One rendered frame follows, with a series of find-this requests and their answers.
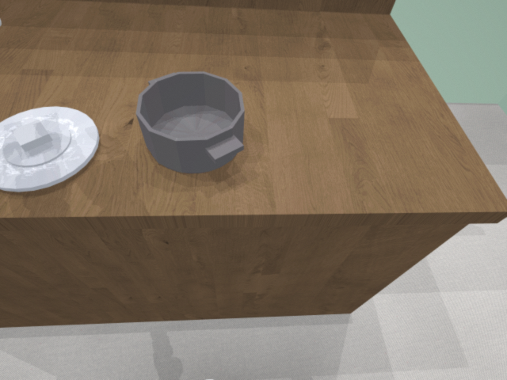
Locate knob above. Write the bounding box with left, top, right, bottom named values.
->
left=11, top=120, right=53, bottom=152

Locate lid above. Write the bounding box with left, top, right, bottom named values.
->
left=0, top=106, right=99, bottom=192

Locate pot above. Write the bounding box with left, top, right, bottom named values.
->
left=136, top=71, right=245, bottom=173

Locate table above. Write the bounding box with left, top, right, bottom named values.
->
left=0, top=0, right=507, bottom=328

